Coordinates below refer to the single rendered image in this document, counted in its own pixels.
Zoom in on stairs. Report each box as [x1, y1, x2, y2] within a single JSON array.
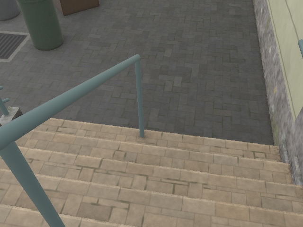
[[0, 117, 303, 227]]

